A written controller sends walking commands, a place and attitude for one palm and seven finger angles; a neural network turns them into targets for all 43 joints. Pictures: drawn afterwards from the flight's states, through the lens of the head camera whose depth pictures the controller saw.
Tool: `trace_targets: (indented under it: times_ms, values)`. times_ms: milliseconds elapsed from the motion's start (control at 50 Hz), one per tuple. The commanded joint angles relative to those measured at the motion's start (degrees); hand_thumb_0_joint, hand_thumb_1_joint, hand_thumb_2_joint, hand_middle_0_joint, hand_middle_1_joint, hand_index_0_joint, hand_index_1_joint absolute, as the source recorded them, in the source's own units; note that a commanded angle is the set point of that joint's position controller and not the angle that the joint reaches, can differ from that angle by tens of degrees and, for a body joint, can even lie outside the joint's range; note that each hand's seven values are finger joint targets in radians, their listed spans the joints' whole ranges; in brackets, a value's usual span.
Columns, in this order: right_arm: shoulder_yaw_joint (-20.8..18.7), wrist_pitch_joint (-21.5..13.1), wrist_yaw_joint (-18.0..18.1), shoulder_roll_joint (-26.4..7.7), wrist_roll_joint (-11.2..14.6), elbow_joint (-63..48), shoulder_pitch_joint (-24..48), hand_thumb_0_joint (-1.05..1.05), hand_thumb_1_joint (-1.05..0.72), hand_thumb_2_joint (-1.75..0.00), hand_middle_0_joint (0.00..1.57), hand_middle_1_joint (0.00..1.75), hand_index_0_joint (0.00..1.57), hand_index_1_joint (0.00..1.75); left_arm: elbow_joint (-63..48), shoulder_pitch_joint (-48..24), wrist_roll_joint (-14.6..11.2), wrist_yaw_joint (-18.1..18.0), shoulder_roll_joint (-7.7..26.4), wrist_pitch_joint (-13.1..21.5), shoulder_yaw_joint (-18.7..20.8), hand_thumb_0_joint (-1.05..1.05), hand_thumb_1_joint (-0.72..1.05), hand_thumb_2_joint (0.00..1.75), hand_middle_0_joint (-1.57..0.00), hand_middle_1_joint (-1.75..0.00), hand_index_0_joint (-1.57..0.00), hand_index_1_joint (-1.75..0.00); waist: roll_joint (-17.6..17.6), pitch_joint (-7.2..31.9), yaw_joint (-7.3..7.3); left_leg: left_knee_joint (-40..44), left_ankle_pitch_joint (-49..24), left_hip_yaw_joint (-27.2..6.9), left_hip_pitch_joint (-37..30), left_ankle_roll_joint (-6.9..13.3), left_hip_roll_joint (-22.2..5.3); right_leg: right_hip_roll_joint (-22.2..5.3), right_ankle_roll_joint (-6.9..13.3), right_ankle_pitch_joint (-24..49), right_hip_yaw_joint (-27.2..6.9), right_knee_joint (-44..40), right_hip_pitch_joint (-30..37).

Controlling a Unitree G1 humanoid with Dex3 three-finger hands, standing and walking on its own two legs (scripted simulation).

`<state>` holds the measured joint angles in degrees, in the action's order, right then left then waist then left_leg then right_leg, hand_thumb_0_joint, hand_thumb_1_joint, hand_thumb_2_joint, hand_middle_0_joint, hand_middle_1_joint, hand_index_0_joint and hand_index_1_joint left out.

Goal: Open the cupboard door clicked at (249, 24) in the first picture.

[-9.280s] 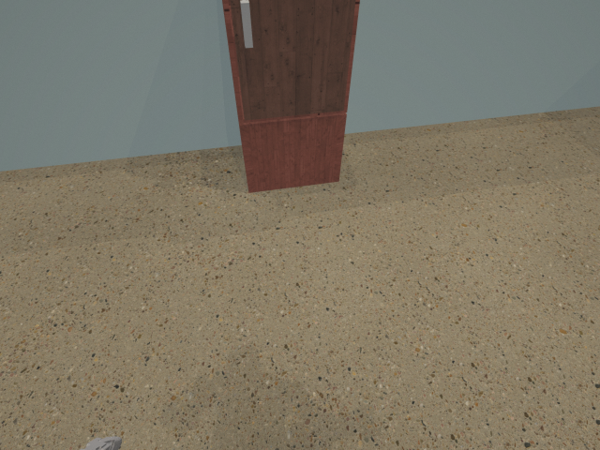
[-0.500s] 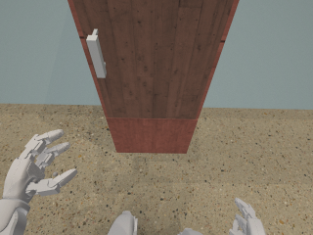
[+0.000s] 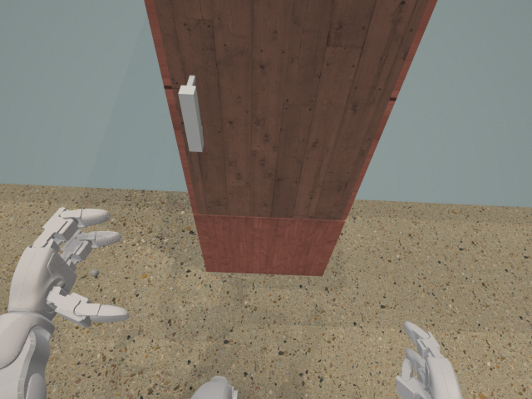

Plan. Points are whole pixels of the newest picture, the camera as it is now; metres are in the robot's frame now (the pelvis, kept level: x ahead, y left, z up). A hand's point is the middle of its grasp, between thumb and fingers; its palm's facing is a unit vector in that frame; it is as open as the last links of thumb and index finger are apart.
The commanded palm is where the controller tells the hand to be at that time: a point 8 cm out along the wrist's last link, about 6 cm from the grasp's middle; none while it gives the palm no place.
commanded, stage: raise the hand with hooked fingers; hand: left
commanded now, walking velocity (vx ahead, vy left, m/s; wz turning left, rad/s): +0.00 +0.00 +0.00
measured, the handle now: (194, 114) +0.60 +0.19 +0.08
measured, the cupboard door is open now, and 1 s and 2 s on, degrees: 0 0 0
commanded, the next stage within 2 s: move the hooked fingers beside the handle in 0.86 s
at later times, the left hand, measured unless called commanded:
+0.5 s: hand (84, 232) +0.30 +0.27 +0.11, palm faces +0.04 -1.00 -0.02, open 14.0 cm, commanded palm +0.27 +0.31 +0.10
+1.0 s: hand (96, 236) +0.30 +0.25 +0.10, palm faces +0.06 -1.00 -0.02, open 14.0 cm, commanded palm +0.28 +0.30 +0.10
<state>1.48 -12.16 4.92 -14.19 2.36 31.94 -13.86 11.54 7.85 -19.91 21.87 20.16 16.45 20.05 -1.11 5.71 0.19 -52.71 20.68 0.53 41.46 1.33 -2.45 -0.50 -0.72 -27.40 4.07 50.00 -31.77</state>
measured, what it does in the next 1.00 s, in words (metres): stands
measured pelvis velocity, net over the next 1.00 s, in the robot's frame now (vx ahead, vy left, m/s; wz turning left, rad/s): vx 0.00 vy -0.02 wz -0.01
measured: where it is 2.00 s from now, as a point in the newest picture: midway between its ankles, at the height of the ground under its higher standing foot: outside the picture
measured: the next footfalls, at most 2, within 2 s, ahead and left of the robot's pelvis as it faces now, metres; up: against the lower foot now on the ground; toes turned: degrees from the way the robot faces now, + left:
none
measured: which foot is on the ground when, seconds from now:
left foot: down 0.00-1.00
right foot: down 0.00-1.00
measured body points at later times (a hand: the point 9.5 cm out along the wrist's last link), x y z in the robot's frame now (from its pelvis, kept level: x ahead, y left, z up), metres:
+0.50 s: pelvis +0.00 -0.01 +0.02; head +0.04 +0.00 +0.46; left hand +0.29 +0.32 +0.11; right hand +0.15 -0.26 -0.07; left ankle +0.06 +0.10 -0.69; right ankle -0.02 -0.13 -0.69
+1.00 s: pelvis +0.00 -0.02 +0.01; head +0.03 -0.02 +0.46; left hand +0.29 +0.31 +0.10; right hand +0.16 -0.27 -0.07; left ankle +0.06 +0.10 -0.69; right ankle -0.02 -0.13 -0.69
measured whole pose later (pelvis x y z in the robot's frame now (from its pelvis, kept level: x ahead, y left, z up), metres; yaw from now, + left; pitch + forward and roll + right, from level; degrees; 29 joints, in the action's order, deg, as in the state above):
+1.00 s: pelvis +0.00 -0.02 +0.01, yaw +0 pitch +7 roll -2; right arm 2.1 -9.4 5.7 -15.2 3.0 32.9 -15.6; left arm 24.6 -3.9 -20.6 26.9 23.1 13.2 24.3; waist -1.9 4.4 0.3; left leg -46.2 18.0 0.8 35.4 0.0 -3.0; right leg 0.3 0.6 -25.3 3.7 45.0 -26.9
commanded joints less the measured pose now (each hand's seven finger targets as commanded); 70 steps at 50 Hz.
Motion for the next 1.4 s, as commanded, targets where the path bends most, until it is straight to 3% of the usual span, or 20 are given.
trace_targets:
  times_ms: [0, 320, 360, 400, 460, 520, 600, 640, 700, 740, 900, 940, 1040, 1120, 1140, 1200, 1240, 1280, 1320, 1380]
  values:
    - [-3.1, -1.7, 0.8, -9.1, 0.4, -7.5, 1.1, 0.00, -0.90, -0.90, 0.20, 0.30, 0.20, 0.30, -9.4, -11.9, -0.8, 0.3, 12.4, 1.4, 5.3, 0.00, -0.50, 0.30, -0.30, -1.20, -0.30, -1.20, -5.4, 8.8, -0.22, 11.3, -5.9, -4.0, -18.5, -0.3, 1.1, 3.2, 2.0, 9.1, 0.8, -8.4, -3.7]
    - [-2.6, -1.1, 1.7, -9.7, 0.7, -6.6, 0.6, 0.00, -0.90, -0.90, 0.20, 0.30, 0.20, 0.30, -2.2, -23.3, -1.7, 4.6, 18.9, -1.3, 9.6, 0.00, -0.50, 0.30, -0.30, -1.20, -0.30, -1.20, -5.0, 11.3, 0.09, 12.7, -11.3, -2.6, -22.6, 0.1, 1.8, 3.0, 2.0, 14.9, -0.3, -12.0, 1.5]
    - [-2.7, -1.0, 1.6, -9.5, 0.8, -6.5, 0.3, 0.00, -0.90, -0.90, 0.20, 0.30, 0.20, 0.30, -0.8, -23.3, -1.7, 4.9, 18.1, -1.5, 8.9, 0.00, -0.50, 0.30, -0.30, -1.20, -0.30, -1.20, -5.6, 11.0, 0.15, 13.1, -11.1, -2.6, -23.1, 0.1, 1.8, 2.9, 1.9, 14.6, -0.2, -12.3, 1.2]
    - [-3.0, -1.0, 1.3, -9.7, 0.8, -6.8, -0.3, 0.00, -0.90, -0.90, 0.20, 0.30, 0.20, 0.30, 0.8, -21.3, -2.1, 5.5, 17.0, -1.7, 8.4, 0.00, -0.50, 0.30, -0.30, -1.20, -0.30, -1.20, -2.4, 10.3, 0.21, 12.9, -11.5, -2.4, -22.2, 0.4, 1.9, 3.2, 1.9, 15.3, -0.2, -12.6, 1.7]
    - [-3.2, -0.6, 1.0, -9.9, 0.9, -7.0, -0.2, 0.00, -0.90, -0.90, 0.20, 0.30, 0.20, 0.30, 1.7, -21.0, -2.2, 5.6, 17.3, -2.1, 8.7, 0.00, -0.50, 0.30, -0.30, -1.20, -0.30, -1.20, -1.8, 10.0, 0.23, 12.8, -11.3, -1.7, -21.1, 0.4, 2.1, 2.9, 1.5, 16.1, -0.6, -12.7, 1.7]
    - [-3.2, -0.5, 0.8, -9.8, 0.7, -7.3, 0.0, 0.00, -0.90, -0.90, 0.20, 0.30, 0.20, 0.30, -0.2, -22.7, -2.0, 4.9, 18.6, -1.1, 9.6, 0.00, -0.50, 0.30, -0.30, -1.20, -0.30, -1.20, -4.0, 10.5, 0.54, 12.8, -10.6, -1.6, -21.2, 0.4, 2.2, 2.8, 1.7, 15.0, -1.0, -12.6, 2.0]
    - [-3.3, -0.3, 0.9, -9.6, 0.6, -7.2, -0.3, 0.00, -0.90, -0.90, 0.20, 0.30, 0.20, 0.30, -1.9, -22.8, -1.8, 3.9, 19.3, 0.6, 10.4, 0.00, -0.50, 0.30, -0.30, -1.20, -0.30, -1.20, -3.2, 11.7, 0.46, 12.1, -11.9, -1.2, -21.6, 0.6, 2.1, 2.9, 1.6, 16.5, -1.5, -12.4, 3.1]
    - [-3.2, -0.3, 0.9, -9.3, 0.6, -6.9, -0.1, 0.00, -0.90, -0.90, 0.20, 0.30, 0.20, 0.30, -2.4, -23.3, -1.5, 3.8, 18.9, 1.2, 10.1, 0.00, -0.50, 0.30, -0.30, -1.20, -0.30, -1.20, -5.9, 12.4, 0.17, 12.2, -12.6, -1.1, -22.9, 0.5, 2.1, 2.8, 1.6, 17.4, -1.6, -12.1, 2.7]
    - [-3.1, -0.2, 1.1, -9.4, 0.5, -6.7, -0.4, 0.00, -0.90, -0.90, 0.20, 0.30, 0.20, 0.30, -1.4, -23.4, -1.8, 4.0, 18.9, 1.2, 10.1, 0.00, -0.50, 0.30, -0.30, -1.20, -0.30, -1.20, -3.3, 11.4, 0.02, 11.9, -12.1, -1.1, -21.7, 0.7, 2.1, 2.9, 1.4, 17.5, -1.7, -12.3, 2.9]
    - [-3.0, -0.1, 1.2, -9.3, 0.8, -6.6, 0.2, 0.00, -0.90, -0.90, 0.20, 0.30, 0.20, 0.30, 0.5, -23.5, -1.9, 4.3, 18.2, 0.5, 9.5, 0.00, -0.50, 0.30, -0.30, -1.20, -0.30, -1.20, -3.7, 9.4, -0.21, 12.2, -10.0, -1.0, -20.7, 0.6, 2.1, 2.6, 1.2, 15.7, -2.1, -13.0, 1.9]
    - [-2.8, 0.1, 1.2, -9.4, 0.7, -6.9, 0.3, 0.00, -0.90, -0.90, 0.20, 0.30, 0.20, 0.30, 1.4, -24.1, -2.4, 4.9, 17.9, 0.1, 9.2, 0.00, -0.50, 0.30, -0.30, -1.20, -0.30, -1.20, -1.4, 10.1, 0.04, 11.5, -10.5, -0.9, -20.0, 0.7, 2.2, 2.6, 1.1, 16.6, -2.5, -12.9, 2.7]
    - [-2.9, 0.1, 1.3, -9.3, 0.9, -6.8, 0.5, 0.00, -0.90, -0.90, 0.20, 0.30, 0.20, 0.30, 1.1, -24.2, -1.9, 4.8, 17.8, 0.4, 8.9, 0.00, -0.50, 0.30, -0.30, -1.20, -0.30, -1.20, -3.1, 10.4, -0.07, 11.7, -10.5, -0.9, -20.8, 0.7, 2.2, 2.6, 1.1, 16.5, -2.5, -12.8, 1.9]
    - [-2.6, 0.4, 2.0, -9.7, 0.8, -5.0, -0.3, 0.00, -0.90, -0.90, 0.20, 0.30, 0.20, 0.30, 6.0, -37.4, -0.5, 4.3, 18.5, 0.7, 6.9, 0.00, -0.50, 0.30, -0.30, -1.20, -0.30, -1.20, -2.3, 9.0, -2.29, 11.1, -6.4, -1.4, -19.3, 0.7, 2.1, 2.4, 1.0, 11.7, -3.0, -13.0, -1.1]
    - [-2.7, 0.7, 2.1, -9.9, 0.6, -4.3, -1.0, 0.00, -0.90, -0.90, 0.20, 0.30, 0.20, 0.30, 8.6, -39.9, 0.8, 4.5, 21.0, 1.5, 7.9, 0.00, -0.50, 0.30, -0.30, -1.20, -0.30, -1.20, -4.9, 13.9, -1.34, 10.4, -9.6, -1.4, -21.2, 0.7, 2.0, 2.3, 1.5, 14.7, -3.0, -11.8, 0.6]
    - [-2.7, 0.8, 2.0, -9.7, 0.6, -4.3, -1.2, 0.00, -0.90, -0.90, 0.20, 0.30, 0.20, 0.30, 8.3, -41.4, 1.0, 4.5, 19.7, 1.8, 6.5, 0.00, -0.50, 0.30, -0.30, -1.20, -0.30, -1.20, -5.7, 14.5, -1.60, 10.4, -10.7, -1.7, -22.3, 0.6, 2.0, 2.4, 1.6, 15.7, -2.5, -11.4, 0.2]
    - [-2.8, 1.6, 1.6, -10.1, 0.5, -3.9, -2.4, 0.00, -0.90, -0.90, 0.20, 0.30, 0.20, 0.30, 13.9, -40.1, 1.0, 4.0, 20.8, 0.9, 8.0, 0.00, -0.50, 0.30, -0.30, -1.20, -0.30, -1.20, -2.0, 13.6, -1.10, 10.1, -11.2, -1.9, -20.4, 0.7, 1.9, 2.8, 1.7, 16.5, -2.2, -11.1, 0.6]
    - [-2.9, 2.3, 1.3, -10.1, 0.6, -4.1, -2.5, 0.00, -0.90, -0.90, 0.20, 0.30, 0.20, 0.30, 15.7, -41.6, 1.3, 4.0, 20.6, 0.3, 7.6, 0.00, -0.50, 0.30, -0.30, -1.20, -0.30, -1.20, -1.7, 12.9, -1.33, 10.1, -11.0, -1.4, -19.2, 0.6, 1.9, 2.5, 1.4, 17.2, -2.3, -11.0, 0.1]
    - [-3.0, 3.0, 1.1, -10.3, 0.5, -4.3, -2.8, 0.00, -0.90, -0.90, 0.20, 0.30, 0.20, 0.30, 16.8, -43.4, 2.0, 3.4, 22.2, 0.3, 8.5, 0.00, -0.50, 0.30, -0.30, -1.20, -0.30, -1.20, -3.6, 13.1, -1.22, 10.2, -10.4, -1.3, -18.6, 0.5, 1.9, 2.5, 1.4, 16.2, -2.3, -10.7, -0.4]
    - [-3.1, 3.6, 0.8, -10.4, 0.5, -4.6, -3.5, 0.00, -0.90, -0.90, 0.20, 0.30, 0.20, 0.30, 18.2, -44.2, 2.1, 3.2, 23.8, 0.8, 9.9, 0.00, -0.50, 0.30, -0.30, -1.20, -0.30, -1.20, -1.8, 13.8, -1.03, 9.7, -11.5, -1.0, -18.0, 0.7, 1.9, 2.8, 1.4, 17.6, -2.6, -10.5, 0.6]
    - [-3.4, 4.4, 0.6, -10.3, 0.3, -4.2, -4.6, 0.00, -0.90, -0.90, 0.20, 0.30, 0.20, 0.30, 17.0, -48.3, 2.9, 3.0, 23.5, 2.6, 9.0, 0.00, -0.50, 0.30, -0.30, -1.20, -0.30, -1.20, -5.1, 16.7, -1.84, 9.0, -13.8, -1.1, -20.3, 0.6, 1.7, 3.0, 1.6, 19.4, -2.4, -9.4, -0.4]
